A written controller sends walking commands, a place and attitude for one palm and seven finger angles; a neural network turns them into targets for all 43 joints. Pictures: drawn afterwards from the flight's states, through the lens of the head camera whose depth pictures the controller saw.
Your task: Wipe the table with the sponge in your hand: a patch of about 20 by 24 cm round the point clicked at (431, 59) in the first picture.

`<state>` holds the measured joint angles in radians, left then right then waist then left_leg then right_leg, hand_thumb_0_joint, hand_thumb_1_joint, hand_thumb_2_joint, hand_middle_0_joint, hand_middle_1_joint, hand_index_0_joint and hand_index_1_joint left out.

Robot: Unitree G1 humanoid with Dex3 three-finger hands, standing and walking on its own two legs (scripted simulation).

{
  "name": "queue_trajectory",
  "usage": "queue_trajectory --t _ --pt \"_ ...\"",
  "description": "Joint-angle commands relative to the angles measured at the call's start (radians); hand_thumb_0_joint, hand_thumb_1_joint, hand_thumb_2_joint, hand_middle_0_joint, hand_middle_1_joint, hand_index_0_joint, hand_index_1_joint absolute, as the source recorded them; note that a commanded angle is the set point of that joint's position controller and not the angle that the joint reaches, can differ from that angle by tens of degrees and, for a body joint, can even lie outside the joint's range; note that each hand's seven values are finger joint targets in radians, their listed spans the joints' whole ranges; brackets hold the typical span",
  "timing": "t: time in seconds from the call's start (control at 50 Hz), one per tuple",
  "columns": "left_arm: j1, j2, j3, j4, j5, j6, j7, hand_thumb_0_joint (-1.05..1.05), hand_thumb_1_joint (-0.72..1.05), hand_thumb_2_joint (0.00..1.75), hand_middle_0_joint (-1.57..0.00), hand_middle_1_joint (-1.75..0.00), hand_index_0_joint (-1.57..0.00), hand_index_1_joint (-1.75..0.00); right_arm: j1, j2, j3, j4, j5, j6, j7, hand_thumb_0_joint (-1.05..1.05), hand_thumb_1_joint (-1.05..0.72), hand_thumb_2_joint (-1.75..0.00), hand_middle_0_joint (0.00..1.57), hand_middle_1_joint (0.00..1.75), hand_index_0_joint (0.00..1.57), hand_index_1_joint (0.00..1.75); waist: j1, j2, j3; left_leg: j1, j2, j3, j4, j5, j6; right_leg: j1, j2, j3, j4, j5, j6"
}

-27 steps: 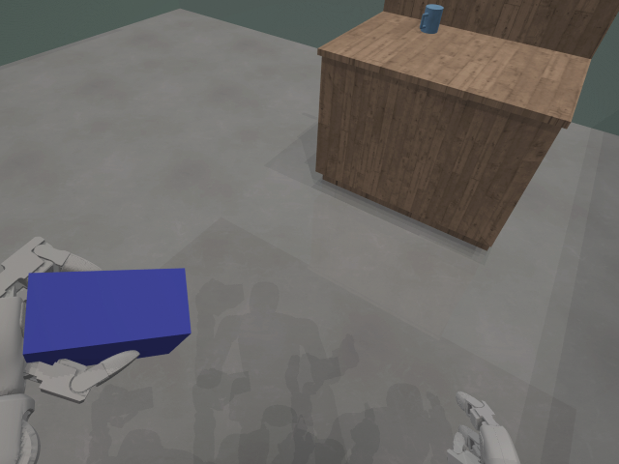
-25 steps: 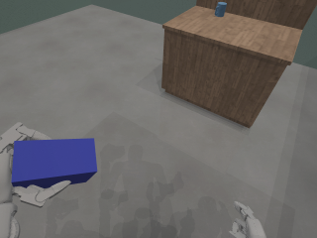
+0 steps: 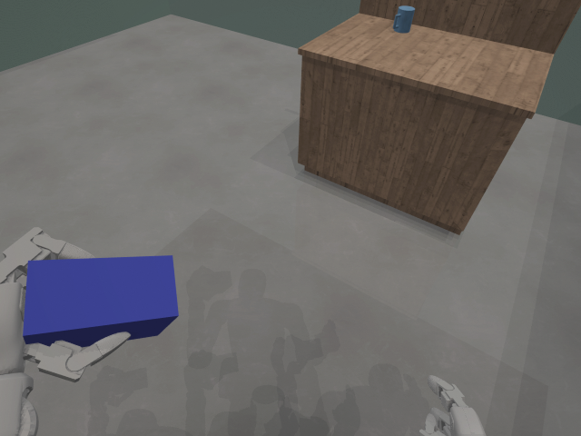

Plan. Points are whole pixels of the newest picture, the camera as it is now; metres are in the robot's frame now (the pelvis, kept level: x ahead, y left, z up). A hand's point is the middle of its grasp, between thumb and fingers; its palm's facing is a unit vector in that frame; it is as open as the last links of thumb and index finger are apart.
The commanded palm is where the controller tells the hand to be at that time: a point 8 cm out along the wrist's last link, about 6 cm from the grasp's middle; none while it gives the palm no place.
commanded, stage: walk to a spot facing it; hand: left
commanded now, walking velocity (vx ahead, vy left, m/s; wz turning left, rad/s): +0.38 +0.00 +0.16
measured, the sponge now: (125, 301) +0.22 +0.20 +0.14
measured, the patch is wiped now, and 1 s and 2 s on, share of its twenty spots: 0.00 0.00 0.00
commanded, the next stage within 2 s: none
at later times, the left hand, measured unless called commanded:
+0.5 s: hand (82, 270) +0.25 +0.26 +0.15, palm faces +0.48 -0.80 -0.36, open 10.5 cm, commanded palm +0.19 +0.30 +0.18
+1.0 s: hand (167, 175) +0.41 +0.21 +0.16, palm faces +0.47 -0.74 -0.48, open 10.4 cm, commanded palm +0.34 +0.25 +0.18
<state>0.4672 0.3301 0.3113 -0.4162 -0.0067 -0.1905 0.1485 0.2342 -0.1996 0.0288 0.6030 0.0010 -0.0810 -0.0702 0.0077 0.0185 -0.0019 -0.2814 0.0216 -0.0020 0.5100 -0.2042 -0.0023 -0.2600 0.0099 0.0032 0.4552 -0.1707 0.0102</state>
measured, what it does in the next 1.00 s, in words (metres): walks ahead: right foot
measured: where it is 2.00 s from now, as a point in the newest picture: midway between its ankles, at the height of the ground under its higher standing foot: (315, 368)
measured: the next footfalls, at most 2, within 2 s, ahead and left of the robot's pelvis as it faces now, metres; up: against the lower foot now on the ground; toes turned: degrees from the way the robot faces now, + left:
right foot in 0.92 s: +0.31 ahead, -0.11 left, +0.00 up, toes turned -7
left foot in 1.50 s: +0.46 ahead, +0.09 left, +0.00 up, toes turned +21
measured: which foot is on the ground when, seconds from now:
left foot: down 0.00-0.92, up 0.94-1.00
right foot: down 0.00-0.56, up 0.58-0.90, down 0.92-1.00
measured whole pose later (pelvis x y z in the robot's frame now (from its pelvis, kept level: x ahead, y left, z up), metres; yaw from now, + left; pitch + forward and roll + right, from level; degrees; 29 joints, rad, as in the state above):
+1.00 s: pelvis +0.21 -0.05 -0.02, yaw +6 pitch -2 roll +1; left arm 0.40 0.36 0.35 -0.46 -0.01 -0.19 0.13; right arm 0.18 -0.20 0.00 0.66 0.00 -0.05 -0.05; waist 0.01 0.06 0.09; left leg -0.35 0.10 0.03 1.13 -0.47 0.00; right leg -0.37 -0.06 -0.23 0.70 -0.30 -0.09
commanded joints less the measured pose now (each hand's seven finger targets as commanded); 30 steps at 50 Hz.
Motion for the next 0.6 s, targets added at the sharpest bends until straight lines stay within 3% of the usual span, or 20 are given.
queue_trajectory --t 0.0,0.04,0.08,0.18,0.2,0.24,0.26,0.28,0.3,0.32,0.34,0.36,0.38,0.44,0.48,0.5,0.52,0.54,0.56,0.58 --pt "-0.108 0.169 0.100 -0.218 -0.004 -0.057 0.025 0.00 0.10 1.30 -1.20 -1.60 -1.20 -1.60 -0.101 -0.121 -0.056 -0.145 -0.006 -0.046 -0.017 0.00 -0.90 -0.90 0.20 0.30 0.20 0.30 -0.014 -0.020 -0.084 -0.064 0.046 -0.033 -0.093 -0.276 0.040 0.034 -0.081 0.092 -0.089 -0.282 -0.030" --pt "-0.116 0.175 0.106 -0.230 -0.001 -0.047 0.031 0.00 0.10 1.30 -1.20 -1.60 -1.20 -1.60 -0.109 -0.126 -0.059 -0.152 -0.009 -0.037 -0.025 0.00 -0.90 -0.90 0.20 0.30 0.20 0.30 -0.017 -0.005 -0.055 -0.076 0.045 -0.044 -0.073 -0.399 0.056 -0.034 -0.097 0.112 -0.095 -0.461 -0.051" --pt "-0.128 0.167 0.099 -0.239 0.005 -0.040 0.036 0.00 0.10 1.30 -1.20 -1.60 -1.20 -1.60 -0.109 -0.120 -0.052 -0.152 -0.012 -0.031 -0.030 0.00 -0.90 -0.90 0.20 0.30 0.20 0.30 -0.023 0.014 -0.011 -0.119 0.055 -0.083 -0.077 -0.452 0.070 -0.065 -0.096 0.108 -0.063 -0.509 -0.064" --pt "-0.128 0.184 0.135 -0.286 0.002 -0.065 0.044 0.00 0.10 1.30 -1.20 -1.60 -1.20 -1.60 -0.090 -0.122 -0.058 -0.130 -0.018 -0.043 -0.034 0.00 -0.90 -0.90 0.20 0.30 0.20 0.30 -0.026 0.170 -0.067 -0.027 0.200 -0.311 -0.158 -0.280 0.147 -0.051 -0.018 -0.055 0.204 -0.261 -0.022" --pt "-0.095 0.171 0.131 -0.261 0.000 -0.064 0.039 0.00 0.10 1.30 -1.20 -1.60 -1.20 -1.60 -0.083 -0.123 -0.061 -0.128 -0.018 -0.044 -0.031 0.00 -0.90 -0.90 0.20 0.30 0.20 0.30 -0.024 0.187 -0.066 -0.018 0.213 -0.326 -0.154 -0.239 0.156 -0.053 -0.012 -0.061 0.193 -0.261 -0.017" --pt "-0.045 0.139 0.114 -0.203 -0.002 -0.052 0.026 0.00 0.10 1.30 -1.20 -1.60 -1.20 -1.60 -0.086 -0.128 -0.065 -0.138 -0.008 -0.035 -0.022 0.00 -0.90 -0.90 0.20 0.30 0.20 0.30 -0.018 0.181 -0.046 -0.161 0.176 -0.239 -0.155 -0.420 0.129 0.056 -0.025 -0.053 0.115 -0.325 -0.025" --pt "-0.059 0.140 0.104 -0.216 0.003 -0.051 0.024 0.00 0.10 1.30 -1.20 -1.60 -1.20 -1.60 -0.096 -0.119 -0.058 -0.141 -0.010 -0.032 -0.019 0.00 -0.90 -0.90 0.20 0.30 0.20 0.30 -0.018 0.159 -0.001 -0.245 0.148 -0.191 -0.117 -0.444 0.110 0.089 -0.051 -0.020 0.061 -0.357 -0.038" --pt "-0.068 0.155 0.110 -0.206 0.006 -0.052 0.024 0.00 0.10 1.30 -1.20 -1.60 -1.20 -1.60 -0.089 -0.113 -0.059 -0.140 -0.011 -0.030 -0.016 0.00 -0.90 -0.90 0.20 0.30 0.20 0.30 -0.016 0.048 0.023 -0.324 0.089 -0.111 -0.003 -0.431 0.078 0.115 -0.117 0.090 -0.023 -0.442 -0.079" --pt "-0.083 0.167 0.109 -0.200 0.006 -0.054 0.024 0.00 0.10 1.30 -1.20 -1.60 -1.20 -1.60 -0.089 -0.105 -0.061 -0.140 -0.010 -0.028 -0.014 0.00 -0.90 -0.90 0.20 0.30 0.20 0.30 -0.008 -0.140 0.043 -0.421 0.011 0.002 0.192 -0.370 0.039 0.150 -0.234 0.296 -0.129 -0.553 -0.145" --pt "-0.121 0.185 0.107 -0.207 0.003 -0.059 0.029 0.00 0.10 1.30 -1.20 -1.60 -1.20 -1.60 -0.098 -0.103 -0.064 -0.129 0.001 -0.032 -0.009 0.00 -0.90 -0.90 0.20 0.30 0.20 0.30 -0.004 -0.276 0.038 -0.451 -0.011 0.060 0.423 -0.288 0.015 0.182 -0.385 0.489 -0.232 -0.524 -0.214" --pt "-0.163 0.200 0.113 -0.224 0.003 -0.069 0.035 0.00 0.10 1.30 -1.20 -1.60 -1.20 -1.60 -0.119 -0.127 -0.074 -0.125 0.001 -0.036 -0.007 0.00 -0.90 -0.90 0.20 0.30 0.20 0.30 -0.002 -0.252 0.029 -0.486 0.020 0.016 0.560 -0.297 0.004 0.219 -0.439 0.507 -0.244 -0.396 -0.262" --pt "-0.179 0.205 0.115 -0.244 0.006 -0.081 0.036 0.00 0.10 1.30 -1.20 -1.60 -1.20 -1.60 -0.115 -0.120 -0.063 -0.122 -0.005 -0.042 -0.008 0.00 -0.90 -0.90 0.20 0.30 0.20 0.30 -0.005 -0.166 0.016 -0.461 0.051 -0.011 0.549 -0.285 0.004 0.216 -0.435 0.458 -0.213 -0.290 -0.272" --pt "-0.151 0.211 0.129 -0.237 0.014 -0.086 0.037 0.00 0.10 1.30 -1.20 -1.60 -1.20 -1.60 -0.092 -0.103 -0.050 -0.110 -0.016 -0.036 -0.005 0.00 -0.90 -0.90 0.20 0.30 0.20 0.30 -0.010 -0.088 -0.001 -0.352 0.076 -0.002 0.464 -0.266 0.009 0.124 -0.388 0.317 -0.181 -0.274 -0.236" --pt "-0.131 0.227 0.152 -0.292 0.007 -0.092 0.034 0.00 0.10 1.30 -1.20 -1.60 -1.20 -1.60 -0.130 -0.081 -0.042 -0.127 -0.018 -0.019 -0.012 0.00 -0.90 -0.90 0.20 0.30 0.20 0.30 -0.004 -0.142 -0.005 -0.084 0.053 0.111 0.151 -0.161 0.017 0.005 -0.271 0.061 -0.099 -0.179 -0.163" --pt "-0.128 0.219 0.156 -0.322 -0.007 -0.093 0.043 0.00 0.10 1.30 -1.20 -1.60 -1.20 -1.60 -0.101 -0.083 -0.049 -0.130 -0.017 -0.028 -0.021 0.00 -0.90 -0.90 0.20 0.30 0.20 0.30 -0.020 -0.057 -0.068 0.092 -0.004 0.184 -0.011 -0.033 0.008 0.008 -0.192 -0.022 0.051 -0.119 -0.110" --pt "-0.135 0.206 0.149 -0.354 -0.012 -0.100 0.045 0.00 0.10 1.30 -1.20 -1.60 -1.20 -1.60 -0.077 -0.100 -0.063 -0.135 -0.012 -0.035 -0.028 0.00 -0.90 -0.90 0.20 0.30 0.20 0.30 -0.033 0.039 -0.112 0.220 0.034 0.116 -0.075 -0.027 0.031 -0.042 -0.153 -0.049 0.241 -0.041 -0.077" --pt "-0.116 0.196 0.154 -0.389 -0.016 -0.109 0.051 0.00 0.10 1.30 -1.20 -1.60 -1.20 -1.60 -0.085 -0.134 -0.078 -0.142 -0.012 -0.036 -0.027 0.00 -0.90 -0.90 0.20 0.30 0.20 0.30 -0.033 0.291 -0.150 0.371 0.234 -0.189 -0.143 -0.019 0.116 -0.238 -0.061 -0.112 0.481 -0.186 -0.015" --pt "-0.083 0.176 0.117 -0.380 -0.013 -0.115 0.051 0.00 0.10 1.30 -1.20 -1.60 -1.20 -1.60 -0.083 -0.118 -0.072 -0.151 -0.005 -0.038 -0.020 0.00 -0.90 -0.90 0.20 0.30 0.20 0.30 -0.033 0.350 -0.143 0.433 0.407 -0.447 -0.190 0.100 0.211 -0.389 -0.031 -0.076 0.673 -0.444 -0.004" --pt "-0.094 0.222 0.155 -0.331 -0.003 -0.111 0.050 0.00 0.10 1.30 -1.20 -1.60 -1.20 -1.60 -0.077 -0.103 -0.064 -0.130 -0.011 -0.041 -0.014 0.00 -0.90 -0.90 0.20 0.30 0.20 0.30 -0.043 0.232 -0.107 0.358 0.440 -0.500 -0.223 0.048 0.251 -0.429 -0.063 -0.017 0.772 -0.423 -0.010" --pt "-0.113 0.223 0.158 -0.320 -0.004 -0.098 0.042 0.00 0.10 1.30 -1.20 -1.60 -1.20 -1.60 -0.086 -0.106 -0.065 -0.116 -0.016 -0.043 -0.009 0.00 -0.90 -0.90 0.20 0.30 0.20 0.30 -0.047 0.182 -0.068 0.307 0.448 -0.490 -0.228 0.044 0.267 -0.472 -0.107 0.007 0.800 -0.389 -0.001"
